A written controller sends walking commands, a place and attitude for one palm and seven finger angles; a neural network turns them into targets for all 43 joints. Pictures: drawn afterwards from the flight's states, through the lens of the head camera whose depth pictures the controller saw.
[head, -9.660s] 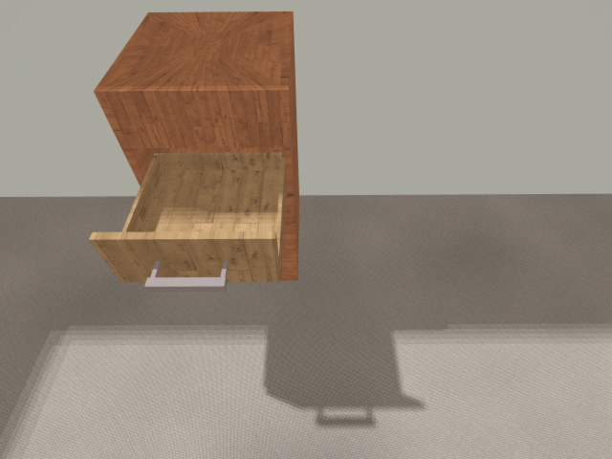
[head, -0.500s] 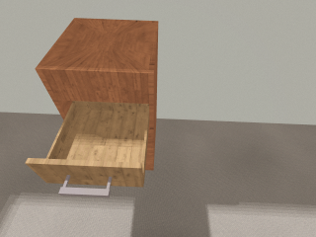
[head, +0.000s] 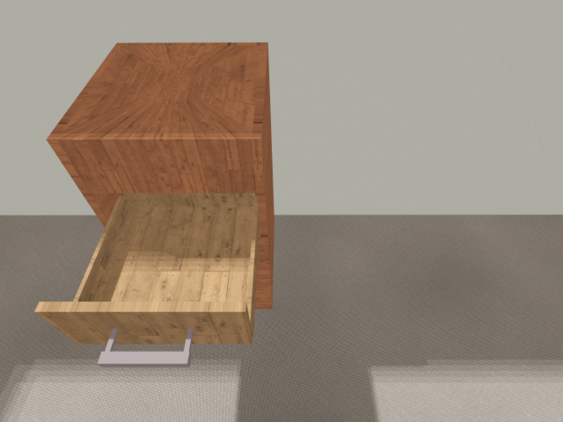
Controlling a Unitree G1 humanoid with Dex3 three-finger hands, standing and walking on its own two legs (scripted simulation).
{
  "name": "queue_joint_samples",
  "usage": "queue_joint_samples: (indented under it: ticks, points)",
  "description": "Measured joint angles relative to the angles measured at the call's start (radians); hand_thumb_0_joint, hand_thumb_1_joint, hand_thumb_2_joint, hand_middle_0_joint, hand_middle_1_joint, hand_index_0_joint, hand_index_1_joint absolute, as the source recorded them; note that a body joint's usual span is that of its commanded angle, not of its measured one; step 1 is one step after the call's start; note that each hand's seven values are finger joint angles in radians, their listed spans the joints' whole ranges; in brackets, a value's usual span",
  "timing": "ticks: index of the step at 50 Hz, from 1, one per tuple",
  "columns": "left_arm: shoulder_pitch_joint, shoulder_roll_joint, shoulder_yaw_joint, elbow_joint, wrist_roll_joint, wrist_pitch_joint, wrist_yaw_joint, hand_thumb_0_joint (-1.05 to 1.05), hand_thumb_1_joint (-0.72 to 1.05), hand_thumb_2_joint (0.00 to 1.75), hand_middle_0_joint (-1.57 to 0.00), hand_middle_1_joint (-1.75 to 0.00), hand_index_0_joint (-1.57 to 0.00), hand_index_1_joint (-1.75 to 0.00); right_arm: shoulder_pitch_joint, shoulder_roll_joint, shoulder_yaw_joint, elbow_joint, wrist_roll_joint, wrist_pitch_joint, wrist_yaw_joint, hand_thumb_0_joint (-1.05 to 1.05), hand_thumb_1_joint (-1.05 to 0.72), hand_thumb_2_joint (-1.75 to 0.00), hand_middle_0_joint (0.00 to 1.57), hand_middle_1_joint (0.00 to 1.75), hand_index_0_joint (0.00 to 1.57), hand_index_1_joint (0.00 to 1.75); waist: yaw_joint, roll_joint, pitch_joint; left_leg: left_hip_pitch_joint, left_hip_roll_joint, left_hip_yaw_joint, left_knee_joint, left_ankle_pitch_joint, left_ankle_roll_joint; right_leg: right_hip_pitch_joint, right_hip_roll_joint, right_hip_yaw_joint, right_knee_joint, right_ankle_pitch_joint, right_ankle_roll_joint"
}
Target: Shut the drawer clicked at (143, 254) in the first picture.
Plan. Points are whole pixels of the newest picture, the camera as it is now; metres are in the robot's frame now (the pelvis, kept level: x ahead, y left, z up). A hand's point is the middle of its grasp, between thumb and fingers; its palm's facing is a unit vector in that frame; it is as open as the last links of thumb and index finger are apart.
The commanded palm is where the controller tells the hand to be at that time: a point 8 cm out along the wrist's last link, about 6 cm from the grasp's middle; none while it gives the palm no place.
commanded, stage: come to a stop and stand still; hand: left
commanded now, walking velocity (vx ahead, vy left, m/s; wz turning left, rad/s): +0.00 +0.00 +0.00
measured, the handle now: (148, 347) +0.28 +0.28 -0.21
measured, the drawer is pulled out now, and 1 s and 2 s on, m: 0.30 0.30 0.30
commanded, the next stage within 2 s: look again from close up in 0.64 s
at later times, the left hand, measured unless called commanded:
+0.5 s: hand out of the picture -0.04 +0.11 -0.17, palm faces +0.05 -0.99 -0.14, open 7.3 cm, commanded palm none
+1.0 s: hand out of the picture -0.01 +0.13 -0.17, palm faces +0.07 -0.98 -0.20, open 7.4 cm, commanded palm none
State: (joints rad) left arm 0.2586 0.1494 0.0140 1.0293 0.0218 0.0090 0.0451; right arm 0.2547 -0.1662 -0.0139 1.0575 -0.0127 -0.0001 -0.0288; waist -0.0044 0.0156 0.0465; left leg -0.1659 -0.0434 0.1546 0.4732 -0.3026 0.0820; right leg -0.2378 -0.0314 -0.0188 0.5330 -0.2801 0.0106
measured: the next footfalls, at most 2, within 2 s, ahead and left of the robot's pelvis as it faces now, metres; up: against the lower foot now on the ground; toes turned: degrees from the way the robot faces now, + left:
none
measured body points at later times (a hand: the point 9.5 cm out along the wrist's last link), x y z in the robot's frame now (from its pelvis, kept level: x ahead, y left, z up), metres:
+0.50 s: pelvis -0.01 -0.03 +0.01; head +0.00 -0.04 +0.46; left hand -0.05 +0.16 -0.15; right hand -0.03 -0.24 -0.16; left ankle -0.02 +0.06 -0.74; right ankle +0.00 -0.13 -0.74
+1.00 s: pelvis +0.00 -0.04 +0.00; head +0.01 -0.04 +0.45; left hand -0.01 +0.18 -0.16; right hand +0.01 -0.26 -0.16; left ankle -0.02 +0.06 -0.74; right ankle +0.00 -0.13 -0.74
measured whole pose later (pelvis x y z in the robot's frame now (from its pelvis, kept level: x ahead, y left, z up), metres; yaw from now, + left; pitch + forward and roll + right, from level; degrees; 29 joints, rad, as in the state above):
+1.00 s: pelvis +0.00 -0.04 +0.00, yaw +3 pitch +0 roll -1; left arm 0.33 0.14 -0.01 1.07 0.02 -0.02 0.05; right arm 0.32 -0.15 -0.01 1.08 -0.02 -0.01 -0.02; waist -0.01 0.02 -0.01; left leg -0.22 0.02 0.07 0.52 -0.31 0.02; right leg -0.22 0.02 -0.11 0.48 -0.27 -0.05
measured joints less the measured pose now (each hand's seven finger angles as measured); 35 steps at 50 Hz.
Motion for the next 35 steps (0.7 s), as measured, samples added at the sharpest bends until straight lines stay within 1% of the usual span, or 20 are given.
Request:
queue_joint_samples:
  ticks: [6,13,27,35]
  points:
    - [-0.001,0.008,-0.008,0.011,-0.001,-0.005,-0.002,0.0,0.94,0.9,-0.2,-0.3,-0.2,-0.3,0.016,0.006,0.012,0.026,0.0,-0.008,0.011,0.01,-0.93,-0.9,0.2,0.3,0.2,0.3,-0.002,-0.009,-0.017,0.015,0.012,-0.012,-0.042,0.032,-0.014,0.021,0.014,-0.013,-0.05,0.031,-0.015]
    - [0.029,0.005,-0.019,0.038,-0.002,-0.014,-0.008,0.0,0.94,0.9,-0.2,-0.3,-0.2,-0.3,0.044,0.02,0.025,0.057,0.002,-0.008,0.018,0.0,-0.91,-0.9,0.2,0.3,0.2,0.3,0.001,-0.012,-0.03,0.025,0.022,-0.025,-0.074,0.058,-0.029,0.04,0.026,-0.028,-0.093,0.056,-0.031]
    - [0.11,-0.057,-0.04,0.091,-0.006,-0.029,-0.014,0.0,0.91,0.9,-0.2,-0.3,-0.2,-0.3,0.086,0.046,0.035,0.094,0.004,-0.014,0.014,0.0,-0.91,-0.9,0.2,0.3,0.2,0.3,0.007,-0.016,-0.035,0.022,0.038,-0.041,-0.084,0.068,-0.049,0.047,0.042,-0.044,-0.116,0.065,-0.051]
    - [0.122,-0.074,-0.042,0.1,-0.006,-0.036,-0.012,0.0,0.9,0.9,-0.2,-0.3,-0.2,-0.3,0.093,0.058,0.036,0.096,0.004,-0.019,0.008,0.0,-0.91,-0.9,0.2,0.3,0.2,0.3,0.009,-0.017,-0.044,0.023,0.047,-0.045,-0.078,0.062,-0.058,0.05,0.051,-0.048,-0.115,0.06,-0.06]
